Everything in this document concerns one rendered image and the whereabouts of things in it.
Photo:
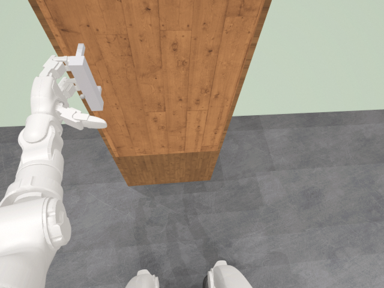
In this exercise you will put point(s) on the cupboard door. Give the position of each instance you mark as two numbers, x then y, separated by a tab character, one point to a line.
168	69

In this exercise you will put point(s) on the left robot forearm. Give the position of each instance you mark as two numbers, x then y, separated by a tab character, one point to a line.
41	167

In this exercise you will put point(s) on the left robot upper arm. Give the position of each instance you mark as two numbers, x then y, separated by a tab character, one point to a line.
30	234

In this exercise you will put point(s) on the left robot hand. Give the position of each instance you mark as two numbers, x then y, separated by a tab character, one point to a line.
46	95

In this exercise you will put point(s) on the handle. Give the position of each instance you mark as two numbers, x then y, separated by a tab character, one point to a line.
84	78

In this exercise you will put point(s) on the right robot thigh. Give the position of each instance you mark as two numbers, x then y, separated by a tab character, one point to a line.
226	276

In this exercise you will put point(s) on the robot left shin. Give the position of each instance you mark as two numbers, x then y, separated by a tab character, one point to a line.
144	271

